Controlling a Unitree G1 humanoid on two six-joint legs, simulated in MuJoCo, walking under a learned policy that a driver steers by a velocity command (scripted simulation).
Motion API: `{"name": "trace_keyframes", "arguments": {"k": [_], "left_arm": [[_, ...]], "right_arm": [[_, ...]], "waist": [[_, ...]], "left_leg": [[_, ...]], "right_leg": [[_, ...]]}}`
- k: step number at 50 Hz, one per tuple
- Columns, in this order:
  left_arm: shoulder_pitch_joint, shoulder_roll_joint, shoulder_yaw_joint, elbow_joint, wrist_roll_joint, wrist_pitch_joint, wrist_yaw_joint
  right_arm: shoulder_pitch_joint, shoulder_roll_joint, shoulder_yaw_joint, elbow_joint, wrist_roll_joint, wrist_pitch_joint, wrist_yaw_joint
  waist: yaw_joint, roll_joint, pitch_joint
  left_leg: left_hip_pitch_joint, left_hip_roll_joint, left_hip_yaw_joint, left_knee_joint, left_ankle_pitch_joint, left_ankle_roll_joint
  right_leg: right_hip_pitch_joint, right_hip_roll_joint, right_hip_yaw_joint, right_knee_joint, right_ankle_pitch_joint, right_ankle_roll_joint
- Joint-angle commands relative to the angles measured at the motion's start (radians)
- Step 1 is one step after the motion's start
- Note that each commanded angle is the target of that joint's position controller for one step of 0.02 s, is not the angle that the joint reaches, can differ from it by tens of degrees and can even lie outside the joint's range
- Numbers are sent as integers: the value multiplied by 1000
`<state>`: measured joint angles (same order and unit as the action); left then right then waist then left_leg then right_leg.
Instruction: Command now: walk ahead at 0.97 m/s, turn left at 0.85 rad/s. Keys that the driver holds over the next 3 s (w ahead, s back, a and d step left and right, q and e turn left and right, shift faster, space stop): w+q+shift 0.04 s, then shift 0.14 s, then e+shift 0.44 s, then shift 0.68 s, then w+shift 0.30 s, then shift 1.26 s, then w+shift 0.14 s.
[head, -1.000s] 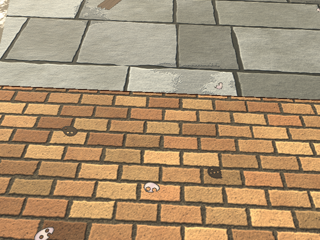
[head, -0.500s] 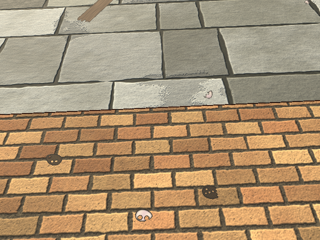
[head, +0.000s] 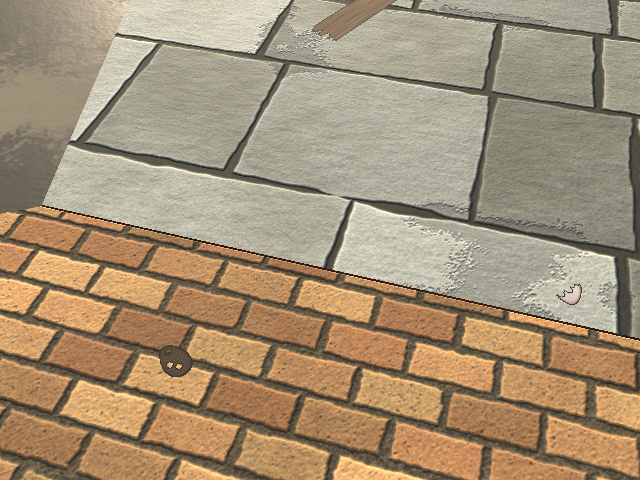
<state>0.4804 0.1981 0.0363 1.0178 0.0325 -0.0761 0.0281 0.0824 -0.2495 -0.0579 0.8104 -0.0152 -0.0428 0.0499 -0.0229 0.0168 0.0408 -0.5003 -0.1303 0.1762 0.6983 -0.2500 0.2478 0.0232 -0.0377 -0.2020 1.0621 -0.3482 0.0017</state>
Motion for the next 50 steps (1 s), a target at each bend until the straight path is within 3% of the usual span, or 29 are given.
{"name": "trace_keyframes", "arguments": {"k": [1,2,3,5,7,8,9,10,12,14,16,17,18,19,20,21,22,23,26,29,33,37,41,44,45,46,47,48,50], "left_arm": [[-242,135,10,-283,-6,-75,-24],[-247,153,12,-282,-7,-85,-29],[-244,145,9,-272,1,-75,-26],[-181,126,1,-255,35,-25,-27],[-213,114,-5,-278,32,3,-32],[-265,101,-10,-302,25,6,-35],[-418,120,6,-350,-44,-38,-17],[-451,80,-10,-360,-45,-56,-20],[-516,49,-19,-360,-32,-82,-40],[-541,77,-8,-371,-41,-81,-58],[-435,142,18,-347,-45,-76,-72],[-303,189,38,-314,-47,-76,-76],[-70,230,55,-247,-42,-76,-74],[-6,268,50,-220,-14,-69,-73],[-123,269,39,-285,33,-60,-65],[-231,262,56,-346,14,-37,-55],[-327,216,49,-383,-20,-9,-43],[-367,202,38,-398,-35,9,-38],[-376,207,41,-413,-33,22,-41],[-310,239,59,-408,-40,41,-21],[-300,251,72,-432,-64,88,12],[-259,223,67,-438,-44,111,24],[-255,212,59,-454,-30,117,20],[-273,194,47,-460,-46,117,11],[-229,166,37,-456,-40,112,5],[-143,163,36,-445,-36,105,-1],[-212,240,59,-463,-40,91,-2],[-256,288,76,-459,-38,85,0],[-247,242,71,-421,-39,112,9]], "right_arm": [[316,-245,-81,49,-15,25,-28],[299,-182,-68,60,-14,17,-35],[250,-151,-56,58,-18,4,-43],[189,-130,-34,35,-1,-31,-58],[211,-156,-31,46,13,-55,-49],[233,-166,-33,56,16,-59,-47],[213,-51,-6,31,63,-67,-63],[238,-72,-2,45,64,-62,-76],[391,-109,-7,90,39,-48,-98],[410,-117,-1,107,20,-38,-106],[357,-119,-1,90,-4,-37,-112],[273,-145,-9,61,-6,-34,-119],[129,-167,-15,15,-15,-34,-120],[199,-56,7,-23,-55,-36,-109],[415,-22,29,-22,-26,-45,-79],[394,-92,20,-39,15,-48,-59],[256,-154,5,-76,15,-42,-58],[184,-164,-5,-105,3,-28,-66],[203,-120,-6,-139,-13,6,-85],[151,-77,1,-171,-17,8,-111],[87,-104,-8,-187,6,26,-121],[-5,-105,-8,-218,7,10,-106],[-22,-111,-7,-225,11,-20,-82],[48,-114,-16,-198,9,-33,-66],[46,-146,-20,-207,-8,-31,-67],[17,-206,-32,-228,-25,-16,-73],[88,-188,-35,-207,-35,-9,-70],[100,-178,-37,-205,-15,-7,-70],[60,-132,-19,-214,9,1,-73]], "waist": [[-100,27,-176],[-53,-80,-69],[13,-152,11],[99,-182,47],[103,-161,56],[85,-119,58],[33,-98,39],[18,-63,15],[-75,-4,-45],[-79,69,-62],[-6,120,-124],[86,150,-158],[231,133,-207],[162,-198,-302],[41,-224,-472],[59,-153,-459],[55,4,-302],[24,102,-184],[-36,19,-82],[-14,-43,-160],[16,-127,-209],[72,-175,-166],[87,-176,-160],[30,-135,-152],[51,-37,-179],[105,196,-166],[34,262,-154],[13,160,-142],[29,70,-121]], "left_leg": [[833,388,-980,-451,-287,252],[683,373,-916,-502,-272,206],[526,342,-803,-501,-65,159],[297,282,-603,-465,418,118],[165,206,-437,-446,788,66],[150,160,-368,-436,930,25],[132,129,-359,-400,862,-26],[158,93,-298,-383,837,-66],[270,100,-281,-382,772,-131],[353,128,-270,-333,747,-176],[405,155,-255,-184,891,-224],[397,162,-242,-36,971,-253],[313,127,-208,275,889,-291],[18,-5,-164,757,-222,-339],[-134,-24,-347,949,-405,-338],[-222,25,-403,976,-295,-313],[-258,58,-359,911,-217,-283],[-249,73,-334,846,-174,-275],[-133,107,-333,577,-127,-274],[-71,73,-307,342,-85,-310],[-86,75,-339,202,24,-332],[-65,96,-333,104,39,-327],[33,101,-307,-25,-17,-293],[249,127,-293,-317,178,-247],[372,245,-388,-330,315,-201],[447,417,-535,-304,618,-81],[411,508,-661,-345,629,43],[394,496,-649,-334,553,49],[360,401,-530,-310,480,-21]], "right_leg": [[-948,29,302,582,-46,-27],[-916,-15,305,465,7,-31],[-845,-48,289,385,20,-17],[-682,-94,268,279,4,30],[-567,-91,204,95,43,53],[-541,-73,168,-3,114,47],[-554,-49,180,-90,206,52],[-520,-17,152,-260,317,39],[-455,63,98,-486,632,4],[-421,111,91,-566,719,-32],[-310,167,98,-552,653,-63],[-216,168,114,-552,616,-73],[-50,97,179,-631,714,-110],[232,-123,436,-513,1127,-215],[377,-294,852,-536,1180,-370],[327,-317,927,-644,780,-415],[126,-245,862,-717,402,-374],[-73,-194,833,-785,212,-337],[-353,-40,715,-833,161,-269],[-358,3,648,-763,440,-242],[-280,8,682,-742,176,-167],[-247,-6,716,-730,110,-167],[-201,-45,759,-672,336,-191],[-230,-5,753,-620,372,-157],[-302,45,697,-539,158,-112],[-428,186,538,-358,-214,-42],[-543,214,426,-184,-326,11],[-574,174,413,-28,-278,47],[-585,155,405,112,-191,85]]}}
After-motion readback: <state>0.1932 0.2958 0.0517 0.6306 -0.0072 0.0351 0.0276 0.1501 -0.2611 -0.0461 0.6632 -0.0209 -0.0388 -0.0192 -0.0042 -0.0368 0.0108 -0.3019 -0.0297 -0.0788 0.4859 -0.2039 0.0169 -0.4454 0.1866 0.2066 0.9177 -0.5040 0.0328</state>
